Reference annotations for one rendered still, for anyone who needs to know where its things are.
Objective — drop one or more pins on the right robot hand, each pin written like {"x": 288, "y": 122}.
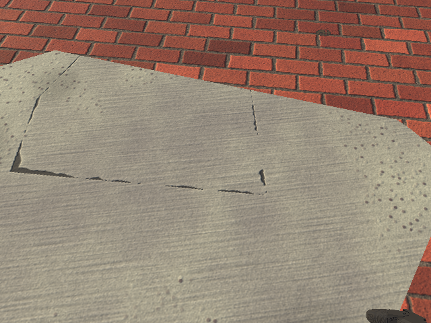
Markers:
{"x": 393, "y": 316}

